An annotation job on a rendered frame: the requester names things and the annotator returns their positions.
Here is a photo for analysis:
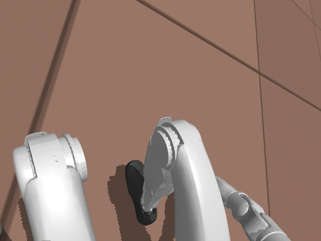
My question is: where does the right robot arm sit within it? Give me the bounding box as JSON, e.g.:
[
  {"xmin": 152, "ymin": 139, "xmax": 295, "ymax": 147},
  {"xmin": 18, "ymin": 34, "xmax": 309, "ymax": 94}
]
[{"xmin": 226, "ymin": 191, "xmax": 291, "ymax": 241}]

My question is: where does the right robot hand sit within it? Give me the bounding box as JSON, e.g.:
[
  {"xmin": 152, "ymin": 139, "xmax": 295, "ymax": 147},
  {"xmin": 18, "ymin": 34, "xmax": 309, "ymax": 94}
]
[{"xmin": 215, "ymin": 176, "xmax": 238, "ymax": 208}]

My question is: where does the right robot foot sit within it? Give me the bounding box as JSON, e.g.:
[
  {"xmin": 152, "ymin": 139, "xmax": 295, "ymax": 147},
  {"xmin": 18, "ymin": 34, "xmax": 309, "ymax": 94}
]
[{"xmin": 125, "ymin": 160, "xmax": 157, "ymax": 225}]

